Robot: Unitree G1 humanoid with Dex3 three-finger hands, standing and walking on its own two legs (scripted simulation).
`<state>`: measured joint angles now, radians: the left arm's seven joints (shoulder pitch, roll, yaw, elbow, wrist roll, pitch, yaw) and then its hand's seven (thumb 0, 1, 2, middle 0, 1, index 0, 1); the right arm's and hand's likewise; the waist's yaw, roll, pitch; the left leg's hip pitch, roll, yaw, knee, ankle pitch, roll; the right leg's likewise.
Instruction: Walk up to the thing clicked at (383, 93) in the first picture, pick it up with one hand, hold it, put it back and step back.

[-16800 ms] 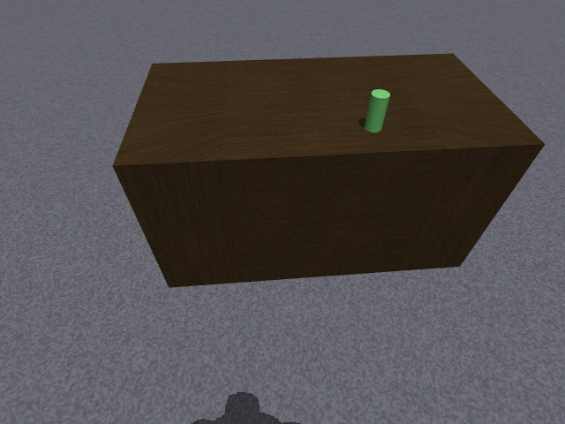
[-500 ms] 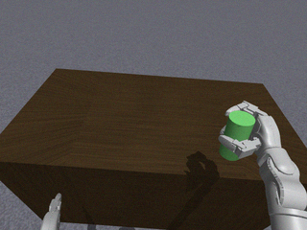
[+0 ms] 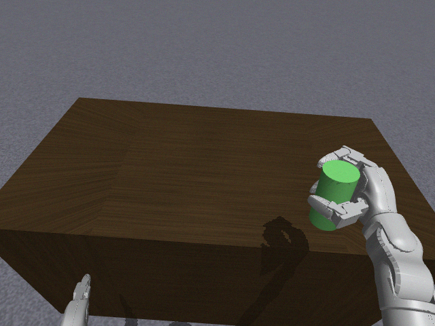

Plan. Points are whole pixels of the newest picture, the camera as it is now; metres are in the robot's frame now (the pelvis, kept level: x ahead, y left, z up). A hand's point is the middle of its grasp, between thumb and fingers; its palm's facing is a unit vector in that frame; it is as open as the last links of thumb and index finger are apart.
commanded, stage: hold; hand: right
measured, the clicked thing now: (332, 196) +0.31 -0.17 +0.15
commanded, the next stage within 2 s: crouch in 1.22 s
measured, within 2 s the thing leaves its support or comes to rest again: neither
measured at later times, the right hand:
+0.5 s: hand (329, 183) +0.33 -0.17 +0.16, palm faces -0.03 +1.00 -0.03, open 8.9 cm
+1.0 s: hand (331, 181) +0.33 -0.17 +0.16, palm faces -0.03 +1.00 -0.03, open 8.9 cm
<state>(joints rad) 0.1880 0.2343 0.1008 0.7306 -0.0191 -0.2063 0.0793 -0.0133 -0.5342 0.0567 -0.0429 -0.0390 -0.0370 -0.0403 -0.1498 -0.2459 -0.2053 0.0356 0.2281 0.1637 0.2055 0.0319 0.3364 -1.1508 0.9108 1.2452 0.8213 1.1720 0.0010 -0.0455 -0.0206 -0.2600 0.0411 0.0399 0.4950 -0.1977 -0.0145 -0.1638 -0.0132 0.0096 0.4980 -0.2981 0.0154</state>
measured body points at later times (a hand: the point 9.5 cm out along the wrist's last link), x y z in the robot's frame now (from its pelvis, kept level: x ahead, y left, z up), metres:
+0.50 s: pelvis +0.01 +0.00 +0.00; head -0.01 +0.02 +0.45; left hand +0.18 +0.26 -0.08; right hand +0.33 -0.22 +0.16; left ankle +0.04 +0.13 -0.74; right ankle -0.02 -0.13 -0.74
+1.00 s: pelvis +0.01 +0.00 +0.00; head -0.01 +0.02 +0.45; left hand +0.17 +0.26 -0.08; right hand +0.33 -0.22 +0.16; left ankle +0.04 +0.13 -0.74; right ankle -0.02 -0.13 -0.74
